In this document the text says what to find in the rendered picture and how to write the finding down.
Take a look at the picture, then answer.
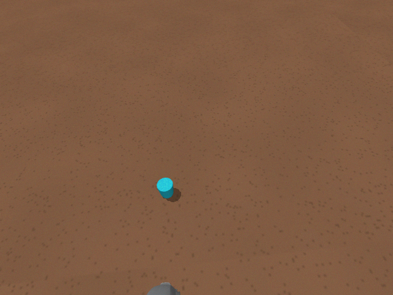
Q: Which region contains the cup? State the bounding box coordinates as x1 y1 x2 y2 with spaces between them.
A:
157 178 174 199

